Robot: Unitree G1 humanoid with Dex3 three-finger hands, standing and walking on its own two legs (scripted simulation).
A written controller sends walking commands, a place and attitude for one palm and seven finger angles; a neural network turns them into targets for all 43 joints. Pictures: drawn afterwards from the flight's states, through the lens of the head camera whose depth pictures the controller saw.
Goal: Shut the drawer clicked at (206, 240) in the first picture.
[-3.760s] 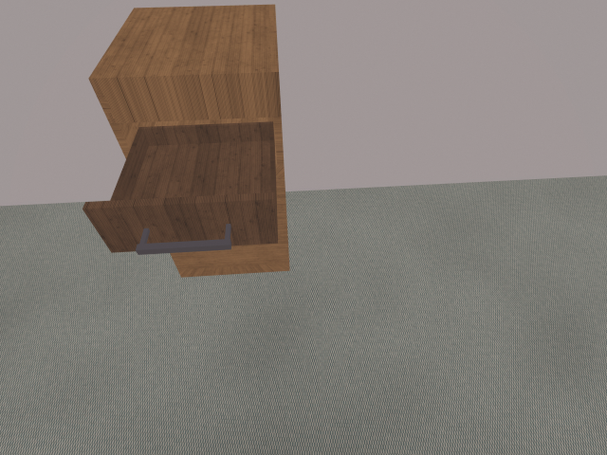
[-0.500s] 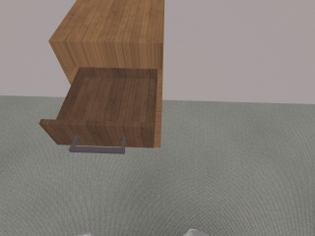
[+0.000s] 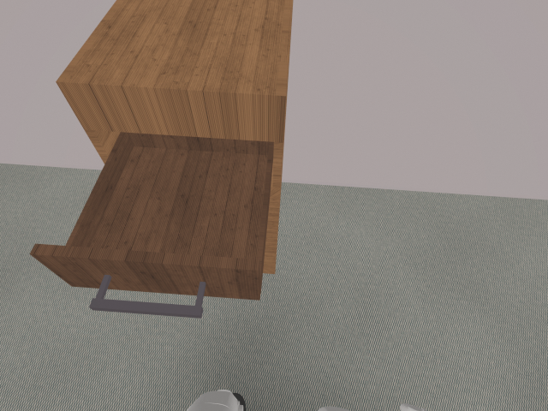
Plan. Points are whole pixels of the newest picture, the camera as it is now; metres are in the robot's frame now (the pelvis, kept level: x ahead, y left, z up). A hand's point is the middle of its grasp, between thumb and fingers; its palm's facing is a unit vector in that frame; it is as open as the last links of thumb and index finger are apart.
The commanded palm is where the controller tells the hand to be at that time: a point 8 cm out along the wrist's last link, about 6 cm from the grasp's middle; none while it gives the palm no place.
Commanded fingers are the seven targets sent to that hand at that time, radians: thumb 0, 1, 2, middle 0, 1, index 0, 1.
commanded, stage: come to a stop and stand still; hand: left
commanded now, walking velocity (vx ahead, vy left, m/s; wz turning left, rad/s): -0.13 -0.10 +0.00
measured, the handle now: (150, 296) +0.29 +0.25 -0.13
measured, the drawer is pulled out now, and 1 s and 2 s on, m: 0.30 0.30 0.30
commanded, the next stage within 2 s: look again from close up in 1.40 s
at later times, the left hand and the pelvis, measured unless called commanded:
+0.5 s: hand out of the picture +0.03 +0.15 -0.15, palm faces +0.07 -0.96 -0.26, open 7.4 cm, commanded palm none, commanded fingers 0.00 0.90 0.90 -0.20 -0.30 -0.20 -0.30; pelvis -0.02 -0.04 +0.00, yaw +2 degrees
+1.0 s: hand out of the picture -0.04 +0.18 -0.17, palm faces +0.03 -0.98 -0.17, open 7.4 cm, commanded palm none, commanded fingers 0.00 0.90 0.90 -0.20 -0.30 -0.20 -0.30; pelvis -0.03 +0.01 +0.01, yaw +1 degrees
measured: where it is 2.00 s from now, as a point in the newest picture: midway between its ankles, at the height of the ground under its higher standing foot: outside the picture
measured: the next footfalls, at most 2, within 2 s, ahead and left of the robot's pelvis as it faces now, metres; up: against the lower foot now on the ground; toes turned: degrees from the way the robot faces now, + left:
right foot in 0.16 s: +0.00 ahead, -0.14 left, +0.00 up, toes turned -1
left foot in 0.54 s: +0.03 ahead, +0.08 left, +0.00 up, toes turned +4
